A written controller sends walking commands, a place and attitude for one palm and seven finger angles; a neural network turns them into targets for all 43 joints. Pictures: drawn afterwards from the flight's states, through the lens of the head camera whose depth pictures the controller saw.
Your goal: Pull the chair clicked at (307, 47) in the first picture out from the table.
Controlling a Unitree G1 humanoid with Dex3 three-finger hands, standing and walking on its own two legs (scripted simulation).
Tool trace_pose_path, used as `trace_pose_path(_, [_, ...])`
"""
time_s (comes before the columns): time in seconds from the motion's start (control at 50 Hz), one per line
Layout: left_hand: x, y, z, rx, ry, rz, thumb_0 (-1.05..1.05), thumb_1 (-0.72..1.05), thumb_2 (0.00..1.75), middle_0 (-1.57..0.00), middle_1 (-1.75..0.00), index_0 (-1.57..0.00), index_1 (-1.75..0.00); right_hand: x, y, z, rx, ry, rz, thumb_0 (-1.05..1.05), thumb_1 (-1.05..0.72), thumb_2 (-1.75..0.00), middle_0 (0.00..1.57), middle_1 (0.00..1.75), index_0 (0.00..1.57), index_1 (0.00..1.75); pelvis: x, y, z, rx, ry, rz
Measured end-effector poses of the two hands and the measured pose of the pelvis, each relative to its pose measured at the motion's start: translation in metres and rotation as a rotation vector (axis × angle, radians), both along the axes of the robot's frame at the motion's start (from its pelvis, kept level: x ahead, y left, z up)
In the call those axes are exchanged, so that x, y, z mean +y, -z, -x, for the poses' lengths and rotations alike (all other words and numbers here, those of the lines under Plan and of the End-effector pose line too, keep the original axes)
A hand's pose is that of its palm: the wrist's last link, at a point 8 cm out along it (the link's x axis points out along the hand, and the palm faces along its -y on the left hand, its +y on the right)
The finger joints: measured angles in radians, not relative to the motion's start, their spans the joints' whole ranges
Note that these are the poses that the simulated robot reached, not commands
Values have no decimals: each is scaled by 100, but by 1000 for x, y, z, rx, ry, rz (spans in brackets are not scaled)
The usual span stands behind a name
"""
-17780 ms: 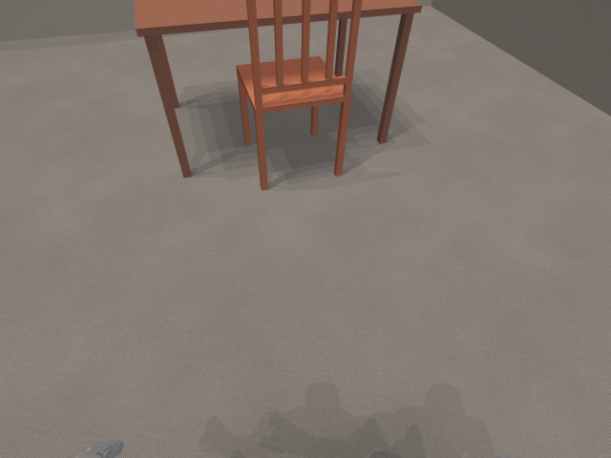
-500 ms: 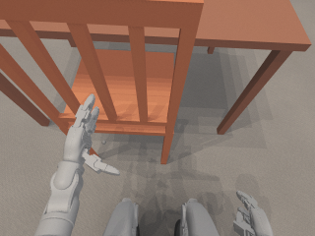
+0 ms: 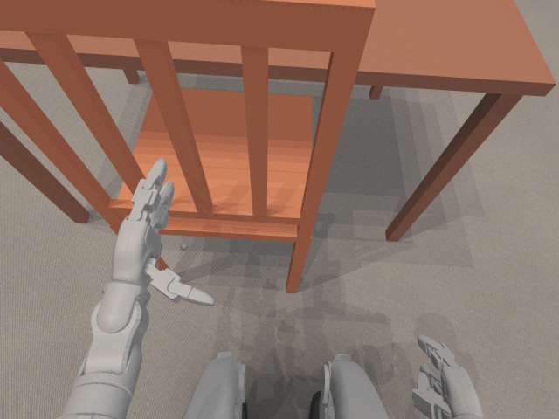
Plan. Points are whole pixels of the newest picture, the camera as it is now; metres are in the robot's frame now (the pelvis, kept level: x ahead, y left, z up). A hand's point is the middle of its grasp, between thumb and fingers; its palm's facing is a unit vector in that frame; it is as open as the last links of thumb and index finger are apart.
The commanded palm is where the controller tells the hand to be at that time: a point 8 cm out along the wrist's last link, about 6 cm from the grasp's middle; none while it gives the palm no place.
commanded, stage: aim the fingers beside a spindle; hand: left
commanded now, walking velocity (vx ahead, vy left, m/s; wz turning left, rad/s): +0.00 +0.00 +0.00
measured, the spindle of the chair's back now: (186, 148) +0.48 +0.15 +0.06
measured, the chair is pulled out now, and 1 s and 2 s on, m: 0.00 0.00 0.00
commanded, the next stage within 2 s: none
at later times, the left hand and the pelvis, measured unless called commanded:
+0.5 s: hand (184, 245) +0.34 +0.14 +0.02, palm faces -0.08 -1.00 -0.03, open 16.9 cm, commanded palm +0.32 +0.20 +0.02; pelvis +0.01 +0.00 +0.00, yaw +0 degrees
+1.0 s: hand (186, 255) +0.33 +0.14 +0.02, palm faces -0.08 -1.00 -0.03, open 16.9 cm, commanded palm +0.31 +0.20 +0.02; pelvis +0.00 +0.00 +0.00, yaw +0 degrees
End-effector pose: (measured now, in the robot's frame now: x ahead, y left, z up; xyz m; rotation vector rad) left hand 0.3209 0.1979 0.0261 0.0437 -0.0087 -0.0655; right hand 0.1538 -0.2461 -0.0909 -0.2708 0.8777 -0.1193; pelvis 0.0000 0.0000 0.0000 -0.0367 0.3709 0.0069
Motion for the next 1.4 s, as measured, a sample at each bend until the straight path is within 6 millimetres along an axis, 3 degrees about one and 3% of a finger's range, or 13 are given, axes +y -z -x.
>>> trace_pose_path(0.08, [7,7,-5,43,-15,-5,-1,-50,30,-6,-8,-7,-8,3,2,2,13,6,-16,1,-91,-90,20,30,20,30,1,1,-1,7,5,-2])
trace_pose_path(0.26, [0,3,13,52,5,9,-1,-50,30,-6,-8,-6,-8,6,-1,4,26,10,-22,1,-91,-90,20,30,20,30,3,-5,-6,1,4,-1])
trace_pose_path(0.48, [3,7,-5,43,5,3,-1,-50,30,-6,-8,-6,-8,0,3,0,29,12,-3,1,-91,-90,20,30,20,30,1,0,-5,12,3,2])
trace_pose_path(0.58, [1,3,1,59,7,10,-1,-49,30,-6,-8,-6,-8,1,-1,0,26,22,-17,1,-91,-90,20,30,20,30,1,-5,-9,10,9,-2])
trace_pose_path(0.76, [16,4,17,49,-37,-1,-1,-50,30,-6,-8,-6,-8,1,-4,-6,9,5,-9,1,-91,-90,20,30,20,30,-1,-4,-10,1,2,1])
trace_pose_path(0.98, [-4,7,10,43,24,14,-1,-50,30,-6,-8,-6,-8,2,-3,-10,-17,-4,0,1,-91,-90,20,30,20,30,0,-1,-4,2,0,3])
trace_pose_path(1.18, [17,-1,8,30,-35,-7,-1,-49,30,-6,-8,-6,-8,4,1,1,16,6,-18,1,-91,-90,20,30,20,30,0,-2,-4,1,4,3])
trace_pose_path(1.3, [5,9,14,76,15,20,-1,-50,30,-6,-8,-6,-8,3,0,4,22,10,-8,1,-91,-90,20,30,20,30,2,-3,-5,2,-1,5])
trace_pose_path(1.4, [0,14,7,65,11,17,-1,-50,30,-6,-8,-6,-8,0,0,3,17,16,16,1,-91,-90,20,30,20,30,2,0,-3,6,2,5])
